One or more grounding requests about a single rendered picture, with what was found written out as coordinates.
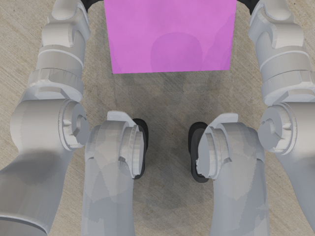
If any robot right upper arm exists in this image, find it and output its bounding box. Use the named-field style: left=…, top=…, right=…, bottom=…
left=257, top=102, right=315, bottom=234

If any robot right hand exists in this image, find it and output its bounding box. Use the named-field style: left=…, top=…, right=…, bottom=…
left=237, top=0, right=259, bottom=15

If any robot thigh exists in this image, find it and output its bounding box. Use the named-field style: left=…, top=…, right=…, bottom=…
left=200, top=122, right=270, bottom=236
left=80, top=120, right=144, bottom=236

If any robot left forearm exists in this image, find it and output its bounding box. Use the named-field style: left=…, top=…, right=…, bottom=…
left=10, top=0, right=91, bottom=142

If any right robot thigh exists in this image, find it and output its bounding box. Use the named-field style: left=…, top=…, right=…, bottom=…
left=200, top=122, right=270, bottom=236

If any robot left hand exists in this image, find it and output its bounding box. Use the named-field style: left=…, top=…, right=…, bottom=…
left=81, top=0, right=101, bottom=13

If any robot right forearm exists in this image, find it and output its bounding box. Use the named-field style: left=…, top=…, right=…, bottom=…
left=248, top=0, right=315, bottom=106

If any carton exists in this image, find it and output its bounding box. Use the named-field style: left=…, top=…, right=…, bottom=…
left=104, top=0, right=237, bottom=74

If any robot left upper arm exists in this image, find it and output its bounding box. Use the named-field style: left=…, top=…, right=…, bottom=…
left=0, top=98, right=90, bottom=236

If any left robot thigh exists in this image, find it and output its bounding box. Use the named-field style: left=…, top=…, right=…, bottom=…
left=80, top=120, right=144, bottom=236

